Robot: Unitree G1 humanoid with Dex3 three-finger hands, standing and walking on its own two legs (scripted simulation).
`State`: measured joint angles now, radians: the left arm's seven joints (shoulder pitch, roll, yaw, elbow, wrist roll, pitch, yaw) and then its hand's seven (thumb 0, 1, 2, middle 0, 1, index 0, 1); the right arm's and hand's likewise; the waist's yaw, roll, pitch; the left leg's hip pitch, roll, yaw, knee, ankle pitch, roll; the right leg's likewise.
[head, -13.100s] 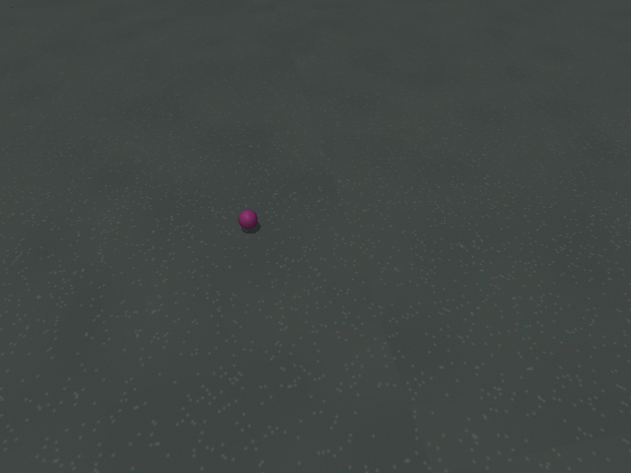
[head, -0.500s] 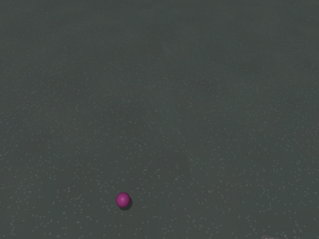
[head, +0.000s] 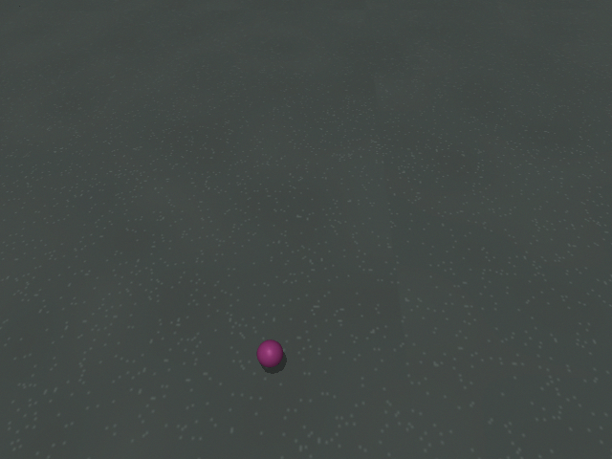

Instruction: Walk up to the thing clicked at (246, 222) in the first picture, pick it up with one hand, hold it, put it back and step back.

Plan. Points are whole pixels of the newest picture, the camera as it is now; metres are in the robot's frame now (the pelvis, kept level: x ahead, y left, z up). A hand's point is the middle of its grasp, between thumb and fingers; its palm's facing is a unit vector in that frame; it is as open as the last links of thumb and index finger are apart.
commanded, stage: walk up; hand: left
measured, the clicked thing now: (270, 353) +0.50 +0.17 -0.72
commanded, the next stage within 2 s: none
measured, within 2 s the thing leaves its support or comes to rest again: neither
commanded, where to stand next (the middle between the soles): +0.11 -0.01 m, yaw -7 degrees
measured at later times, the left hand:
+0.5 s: hand out of the picture +0.14 +0.26 -0.15, palm faces -0.10 -0.92 -0.38, open 7.4 cm
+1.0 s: hand out of the picture +0.12 +0.26 -0.15, palm faces -0.14 -0.94 -0.32, open 7.4 cm
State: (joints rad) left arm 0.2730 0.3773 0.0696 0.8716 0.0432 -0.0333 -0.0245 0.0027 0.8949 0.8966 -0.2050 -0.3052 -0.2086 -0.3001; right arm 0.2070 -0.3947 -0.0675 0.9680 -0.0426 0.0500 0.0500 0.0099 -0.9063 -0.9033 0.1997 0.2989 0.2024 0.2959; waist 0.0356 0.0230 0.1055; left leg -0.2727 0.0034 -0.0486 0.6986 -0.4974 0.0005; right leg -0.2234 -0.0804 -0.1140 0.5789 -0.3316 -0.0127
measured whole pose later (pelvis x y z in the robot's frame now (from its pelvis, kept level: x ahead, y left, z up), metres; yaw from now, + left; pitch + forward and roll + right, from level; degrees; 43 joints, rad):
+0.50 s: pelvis +0.02 +0.01 -0.01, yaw -3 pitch -2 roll +0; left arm 0.13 0.36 0.01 0.89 0.02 -0.02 0.00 0.00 0.90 0.90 -0.20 -0.30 -0.21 -0.30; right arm 0.12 -0.38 -0.04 0.91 0.01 0.04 0.00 0.01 -0.91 -0.90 0.20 0.30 0.20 0.30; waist 0.00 0.02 0.15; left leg -0.28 0.01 -0.02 0.81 -0.54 0.02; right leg -0.37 -0.01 0.02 0.63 -0.23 0.00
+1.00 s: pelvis +0.00 +0.02 +0.01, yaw -6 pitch -3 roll +0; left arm 0.10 0.36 0.01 1.05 0.00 0.00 -0.03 0.00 0.90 0.90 -0.20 -0.30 -0.20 -0.30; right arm 0.13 -0.36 -0.02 1.04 -0.02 -0.01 0.01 0.01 -0.90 -0.90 0.20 0.30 0.20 0.30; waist -0.01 -0.01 0.08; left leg -0.14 0.02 0.05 0.48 -0.29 -0.01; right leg -0.24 0.01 0.06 0.49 -0.21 0.01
